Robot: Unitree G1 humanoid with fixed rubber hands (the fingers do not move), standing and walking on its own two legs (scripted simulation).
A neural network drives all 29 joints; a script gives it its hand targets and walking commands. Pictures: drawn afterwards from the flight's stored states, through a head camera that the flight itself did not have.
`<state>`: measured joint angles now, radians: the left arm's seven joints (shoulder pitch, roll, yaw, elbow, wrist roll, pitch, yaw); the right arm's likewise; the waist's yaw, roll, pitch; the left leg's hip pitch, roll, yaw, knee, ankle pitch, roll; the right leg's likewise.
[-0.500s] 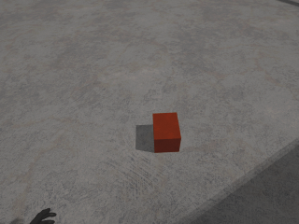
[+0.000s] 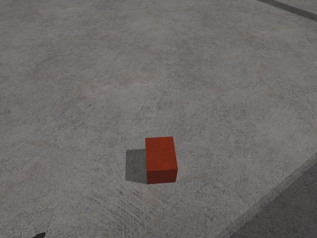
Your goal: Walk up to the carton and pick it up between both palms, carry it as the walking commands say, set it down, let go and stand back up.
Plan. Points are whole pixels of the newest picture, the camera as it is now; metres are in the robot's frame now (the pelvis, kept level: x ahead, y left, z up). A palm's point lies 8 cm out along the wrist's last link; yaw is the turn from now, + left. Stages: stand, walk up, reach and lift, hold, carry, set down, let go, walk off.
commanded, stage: walk up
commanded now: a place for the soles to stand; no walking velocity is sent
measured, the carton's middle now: (160, 160) +0.69 +0.02 -0.66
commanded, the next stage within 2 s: none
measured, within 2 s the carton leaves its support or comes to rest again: neither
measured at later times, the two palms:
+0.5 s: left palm (62, 217) +0.20 +0.29 -0.10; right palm out of the picture +0.20 -0.40 -0.07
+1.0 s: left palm (70, 204) +0.23 +0.27 -0.08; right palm (298, 200) +0.25 -0.37 -0.09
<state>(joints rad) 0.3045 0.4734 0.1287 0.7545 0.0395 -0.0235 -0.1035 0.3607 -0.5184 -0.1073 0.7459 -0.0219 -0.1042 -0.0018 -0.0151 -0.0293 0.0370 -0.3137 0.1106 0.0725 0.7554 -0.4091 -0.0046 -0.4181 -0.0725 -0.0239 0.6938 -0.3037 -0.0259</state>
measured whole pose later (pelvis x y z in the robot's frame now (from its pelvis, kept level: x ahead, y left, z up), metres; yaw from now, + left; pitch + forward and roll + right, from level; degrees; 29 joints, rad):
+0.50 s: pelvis +0.12 -0.05 -0.01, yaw +2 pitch -1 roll -1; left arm 0.23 0.45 0.10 0.79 0.02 -0.02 -0.03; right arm 0.31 -0.49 -0.07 0.79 -0.01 -0.08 -0.03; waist -0.01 -0.02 0.09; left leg -0.41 0.09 0.01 0.84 -0.41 -0.03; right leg -0.43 -0.04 -0.03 0.75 -0.30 -0.01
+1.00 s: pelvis +0.13 -0.06 +0.01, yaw +6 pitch -2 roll +0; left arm 0.04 0.41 0.03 0.98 0.00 0.00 -0.01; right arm 0.14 -0.42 -0.02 1.00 -0.01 -0.05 -0.02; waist 0.00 -0.02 0.06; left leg -0.30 0.03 -0.02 0.66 -0.32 -0.04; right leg -0.34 -0.09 -0.07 0.66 -0.29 0.03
